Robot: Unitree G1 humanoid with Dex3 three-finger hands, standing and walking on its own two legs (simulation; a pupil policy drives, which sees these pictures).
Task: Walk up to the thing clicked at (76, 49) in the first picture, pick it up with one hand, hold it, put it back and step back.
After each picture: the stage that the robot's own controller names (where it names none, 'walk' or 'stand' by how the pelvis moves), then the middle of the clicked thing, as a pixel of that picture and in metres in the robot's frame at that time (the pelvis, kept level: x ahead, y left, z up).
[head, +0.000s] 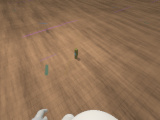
stand; (76, 53) +1.27 +0.27 -0.65
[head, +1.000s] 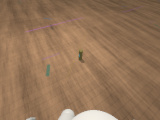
walk; (80, 55) +1.15 +0.15 -0.64
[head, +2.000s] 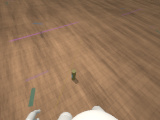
walk; (73, 75) +0.69 +0.16 -0.65
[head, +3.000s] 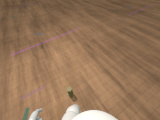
stand; (70, 92) +0.42 +0.26 -0.63
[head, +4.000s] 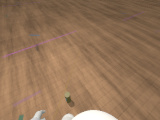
stand; (67, 97) +0.38 +0.23 -0.65
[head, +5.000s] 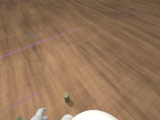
stand; (66, 97) +0.36 +0.24 -0.66
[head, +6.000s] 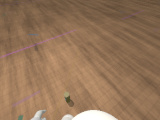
stand; (67, 97) +0.37 +0.23 -0.66
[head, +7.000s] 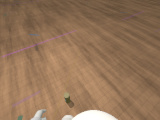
stand; (67, 98) +0.37 +0.23 -0.66
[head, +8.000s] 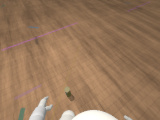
go down; (68, 92) +0.38 +0.22 -0.65
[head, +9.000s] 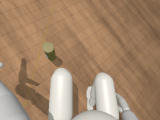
go down; (50, 53) +0.44 +0.28 -0.23
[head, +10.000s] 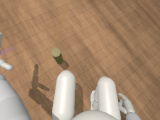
close in; (58, 57) +0.44 +0.28 -0.26
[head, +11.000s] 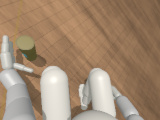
close in; (29, 51) +0.40 +0.32 -0.15
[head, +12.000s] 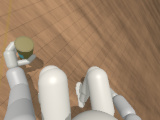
close; (25, 51) +0.40 +0.32 -0.15
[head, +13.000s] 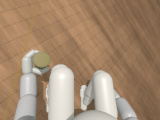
lift; (41, 62) +0.31 +0.28 -0.13
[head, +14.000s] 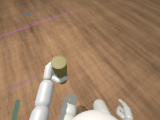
lift; (61, 72) +0.31 +0.18 +0.05
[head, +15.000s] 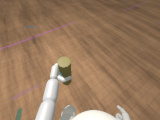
hold; (65, 73) +0.33 +0.15 +0.04
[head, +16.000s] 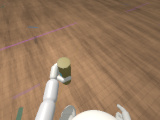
hold; (65, 73) +0.32 +0.16 +0.04
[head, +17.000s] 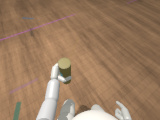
crouch; (65, 73) +0.33 +0.16 +0.00
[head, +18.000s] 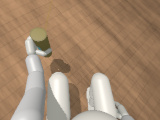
lower; (43, 45) +0.47 +0.26 -0.05
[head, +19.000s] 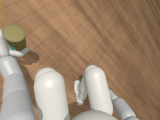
lower; (17, 44) +0.43 +0.32 -0.15
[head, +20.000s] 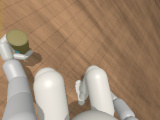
lower; (21, 47) +0.42 +0.32 -0.16
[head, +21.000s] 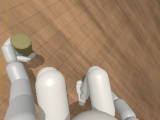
lower; (24, 50) +0.40 +0.31 -0.16
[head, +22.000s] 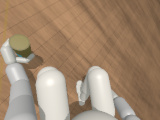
lower; (23, 51) +0.40 +0.32 -0.16
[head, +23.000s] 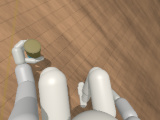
open; (33, 53) +0.40 +0.29 -0.16
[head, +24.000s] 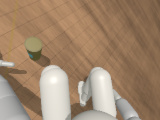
stand; (34, 51) +0.40 +0.29 -0.16
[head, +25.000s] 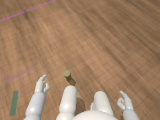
walk; (67, 76) +0.41 +0.21 -0.46
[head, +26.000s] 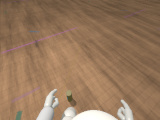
stand; (69, 96) +0.38 +0.19 -0.60
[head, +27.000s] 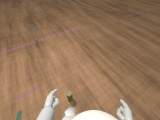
stand; (69, 96) +0.38 +0.19 -0.60
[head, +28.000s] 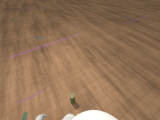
stand; (72, 99) +0.40 +0.18 -0.65
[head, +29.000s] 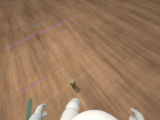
walk; (73, 83) +0.45 +0.22 -0.62
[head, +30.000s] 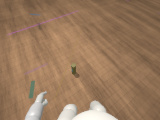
walk; (73, 69) +0.67 +0.18 -0.63
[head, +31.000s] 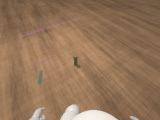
stand; (75, 60) +0.98 +0.27 -0.63
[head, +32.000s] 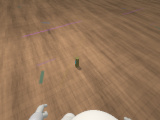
stand; (77, 62) +1.00 +0.21 -0.65
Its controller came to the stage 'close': yes
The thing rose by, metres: 0.68
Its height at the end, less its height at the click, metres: +0.00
